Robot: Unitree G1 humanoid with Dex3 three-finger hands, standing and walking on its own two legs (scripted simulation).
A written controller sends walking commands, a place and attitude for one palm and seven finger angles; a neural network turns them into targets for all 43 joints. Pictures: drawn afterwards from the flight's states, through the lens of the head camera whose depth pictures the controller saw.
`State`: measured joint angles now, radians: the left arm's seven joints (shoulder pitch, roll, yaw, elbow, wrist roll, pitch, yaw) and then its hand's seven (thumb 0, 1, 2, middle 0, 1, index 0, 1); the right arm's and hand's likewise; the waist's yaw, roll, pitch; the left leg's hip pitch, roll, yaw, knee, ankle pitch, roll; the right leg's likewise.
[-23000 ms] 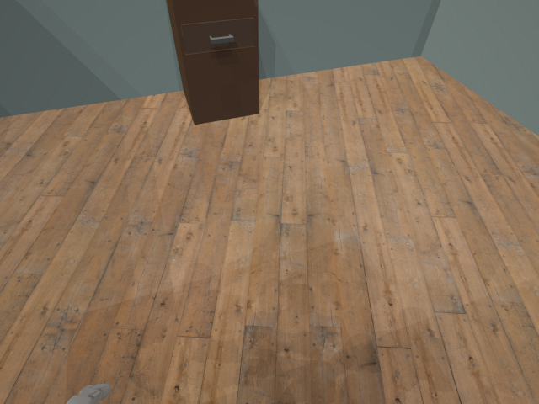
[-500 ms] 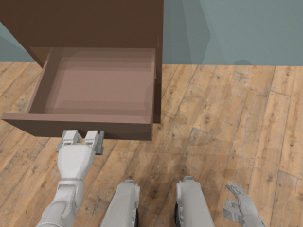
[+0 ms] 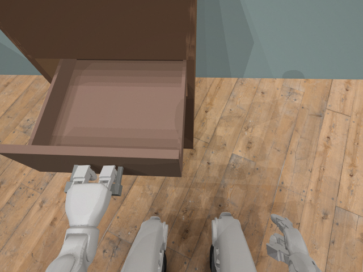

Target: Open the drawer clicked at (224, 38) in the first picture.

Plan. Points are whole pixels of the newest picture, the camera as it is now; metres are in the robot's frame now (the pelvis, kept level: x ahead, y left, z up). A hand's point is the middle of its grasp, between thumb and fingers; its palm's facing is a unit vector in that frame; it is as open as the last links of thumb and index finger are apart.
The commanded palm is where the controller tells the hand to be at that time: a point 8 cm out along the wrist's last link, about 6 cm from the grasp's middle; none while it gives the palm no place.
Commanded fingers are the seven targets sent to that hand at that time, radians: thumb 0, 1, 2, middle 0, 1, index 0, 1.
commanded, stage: pull the drawer open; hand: left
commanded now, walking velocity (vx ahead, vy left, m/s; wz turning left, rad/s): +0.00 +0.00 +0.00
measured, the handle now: (96, 179) +0.31 +0.22 -0.06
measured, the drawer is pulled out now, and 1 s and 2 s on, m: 0.26 0.30 0.30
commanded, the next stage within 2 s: open the thumb to release the handle in 1.12 s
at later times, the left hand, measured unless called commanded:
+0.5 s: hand (97, 214) +0.24 +0.21 -0.08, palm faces -0.06 -0.05 -1.00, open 5.5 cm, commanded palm +0.20 +0.22 -0.04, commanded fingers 0.00 0.90 0.90 -0.40 -1.35 -0.40 -1.35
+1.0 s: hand (96, 219) +0.23 +0.21 -0.08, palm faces -0.05 -0.06 -1.00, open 5.5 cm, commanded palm +0.18 +0.23 -0.04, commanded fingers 0.00 0.90 0.90 -0.40 -1.35 -0.40 -1.35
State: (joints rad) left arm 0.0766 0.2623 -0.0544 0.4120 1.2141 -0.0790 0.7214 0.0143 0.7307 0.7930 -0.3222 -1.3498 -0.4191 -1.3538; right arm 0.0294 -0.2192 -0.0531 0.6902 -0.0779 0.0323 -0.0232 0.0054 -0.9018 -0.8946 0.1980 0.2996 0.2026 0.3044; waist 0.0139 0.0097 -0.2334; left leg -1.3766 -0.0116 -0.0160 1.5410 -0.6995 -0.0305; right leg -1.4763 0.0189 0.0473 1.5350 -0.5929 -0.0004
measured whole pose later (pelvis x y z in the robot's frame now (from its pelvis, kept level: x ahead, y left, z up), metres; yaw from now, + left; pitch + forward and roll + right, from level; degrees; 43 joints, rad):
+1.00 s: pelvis -0.01 +0.00 -0.01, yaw +0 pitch +30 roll +2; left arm 0.22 0.27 -0.03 0.30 1.21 -0.14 0.72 0.02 0.72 0.79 -0.30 -1.35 -0.42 -1.35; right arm 0.01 -0.21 -0.04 0.68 -0.09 0.03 -0.03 0.01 -0.90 -0.89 0.20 0.30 0.20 0.30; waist 0.03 0.00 -0.24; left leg -1.41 -0.01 -0.01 1.59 -0.71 -0.04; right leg -1.52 0.02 0.05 1.59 -0.60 -0.01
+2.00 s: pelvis -0.03 +0.00 -0.01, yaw +1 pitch +28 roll +2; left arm 0.09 0.26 -0.09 0.42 1.20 -0.05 0.74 0.00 -0.47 0.30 -0.31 -1.20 -0.33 -1.21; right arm 0.03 -0.22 -0.05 0.72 -0.08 -0.01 -0.06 0.01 -0.90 -0.89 0.20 0.30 0.20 0.30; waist 0.03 0.02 -0.22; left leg -1.39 -0.03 -0.04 1.56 -0.66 -0.04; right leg -1.48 0.01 0.03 1.54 -0.56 0.00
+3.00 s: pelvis -0.01 +0.00 +0.05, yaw +0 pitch +24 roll +1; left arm 0.16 0.27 -0.12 0.37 1.16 -0.01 0.70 0.00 -0.49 0.30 -0.32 -1.20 -0.41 -1.22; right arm 0.05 -0.21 -0.04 0.69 -0.07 0.01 -0.06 0.01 -0.90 -0.89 0.20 0.30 0.20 0.30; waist 0.02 0.03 -0.21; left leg -1.16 -0.02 -0.04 1.36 -0.62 -0.03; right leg -1.23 0.01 0.03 1.34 -0.52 0.00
